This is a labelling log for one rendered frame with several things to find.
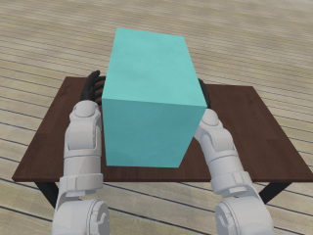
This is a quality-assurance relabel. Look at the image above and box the right robot hand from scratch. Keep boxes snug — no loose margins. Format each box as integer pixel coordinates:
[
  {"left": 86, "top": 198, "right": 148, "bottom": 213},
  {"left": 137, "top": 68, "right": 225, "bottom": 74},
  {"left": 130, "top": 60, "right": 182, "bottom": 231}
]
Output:
[{"left": 198, "top": 78, "right": 211, "bottom": 109}]

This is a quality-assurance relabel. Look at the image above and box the carton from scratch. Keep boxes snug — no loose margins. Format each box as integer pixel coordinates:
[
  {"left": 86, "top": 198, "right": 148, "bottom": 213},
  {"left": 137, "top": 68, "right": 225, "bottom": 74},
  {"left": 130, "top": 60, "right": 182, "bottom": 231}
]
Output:
[{"left": 101, "top": 27, "right": 207, "bottom": 168}]

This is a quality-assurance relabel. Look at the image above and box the robot right upper arm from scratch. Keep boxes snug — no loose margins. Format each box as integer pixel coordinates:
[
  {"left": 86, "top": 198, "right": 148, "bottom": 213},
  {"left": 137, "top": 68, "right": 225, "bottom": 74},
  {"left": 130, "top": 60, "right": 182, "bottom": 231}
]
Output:
[{"left": 214, "top": 196, "right": 292, "bottom": 235}]

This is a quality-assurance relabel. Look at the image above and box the left robot hand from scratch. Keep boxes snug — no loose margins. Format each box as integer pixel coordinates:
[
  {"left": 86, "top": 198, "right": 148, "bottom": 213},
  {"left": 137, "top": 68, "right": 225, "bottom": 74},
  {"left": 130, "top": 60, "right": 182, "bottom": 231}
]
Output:
[{"left": 79, "top": 70, "right": 106, "bottom": 106}]

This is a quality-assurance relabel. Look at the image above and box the robot right forearm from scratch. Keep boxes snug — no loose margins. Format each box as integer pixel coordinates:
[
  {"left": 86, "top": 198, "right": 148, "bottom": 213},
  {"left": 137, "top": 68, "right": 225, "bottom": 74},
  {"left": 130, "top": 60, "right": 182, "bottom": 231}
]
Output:
[{"left": 194, "top": 109, "right": 274, "bottom": 229}]

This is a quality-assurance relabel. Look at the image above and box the robot left upper arm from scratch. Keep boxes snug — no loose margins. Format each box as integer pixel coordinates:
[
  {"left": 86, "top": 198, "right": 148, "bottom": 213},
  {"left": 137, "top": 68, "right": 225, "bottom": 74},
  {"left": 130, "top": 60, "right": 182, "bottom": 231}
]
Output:
[{"left": 52, "top": 199, "right": 111, "bottom": 235}]

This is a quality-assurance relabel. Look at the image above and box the robot left forearm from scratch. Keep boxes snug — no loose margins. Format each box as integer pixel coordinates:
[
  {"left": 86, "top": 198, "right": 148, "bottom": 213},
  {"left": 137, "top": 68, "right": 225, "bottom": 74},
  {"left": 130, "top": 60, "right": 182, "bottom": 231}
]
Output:
[{"left": 51, "top": 100, "right": 104, "bottom": 235}]

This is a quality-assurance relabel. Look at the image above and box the table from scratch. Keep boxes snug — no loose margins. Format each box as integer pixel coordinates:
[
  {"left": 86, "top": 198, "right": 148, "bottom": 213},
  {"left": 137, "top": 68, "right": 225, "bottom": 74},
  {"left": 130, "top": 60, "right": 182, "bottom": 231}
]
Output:
[{"left": 12, "top": 76, "right": 313, "bottom": 209}]

